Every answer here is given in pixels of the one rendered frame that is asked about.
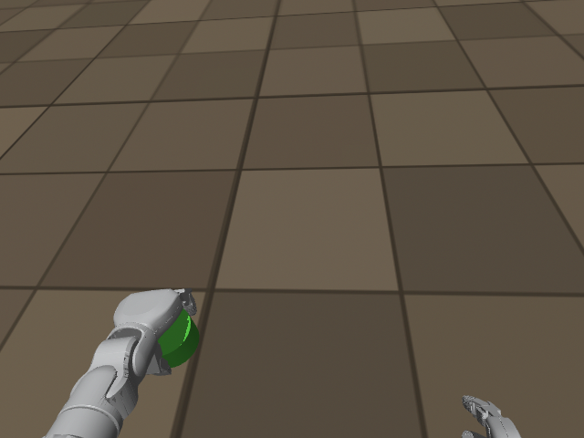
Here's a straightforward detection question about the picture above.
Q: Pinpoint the tin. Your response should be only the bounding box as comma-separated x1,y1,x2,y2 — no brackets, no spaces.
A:
158,309,199,368

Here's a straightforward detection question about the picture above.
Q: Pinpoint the right robot hand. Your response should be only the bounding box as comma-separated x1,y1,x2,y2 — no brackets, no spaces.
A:
462,395,522,438

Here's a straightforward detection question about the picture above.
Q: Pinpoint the left robot hand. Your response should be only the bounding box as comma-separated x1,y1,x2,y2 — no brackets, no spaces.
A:
113,288,197,376

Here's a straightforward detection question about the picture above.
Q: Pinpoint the left robot arm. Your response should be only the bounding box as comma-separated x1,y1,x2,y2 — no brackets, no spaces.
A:
42,322,157,438

